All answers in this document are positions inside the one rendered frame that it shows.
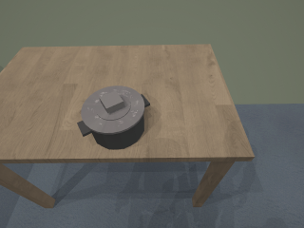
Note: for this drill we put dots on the pot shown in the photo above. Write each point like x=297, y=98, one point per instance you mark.
x=120, y=140

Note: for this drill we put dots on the knob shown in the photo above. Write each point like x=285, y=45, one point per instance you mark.
x=111, y=101

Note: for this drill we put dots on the table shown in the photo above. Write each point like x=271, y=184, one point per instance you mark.
x=191, y=116

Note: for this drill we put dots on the lid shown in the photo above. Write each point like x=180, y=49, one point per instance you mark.
x=117, y=121

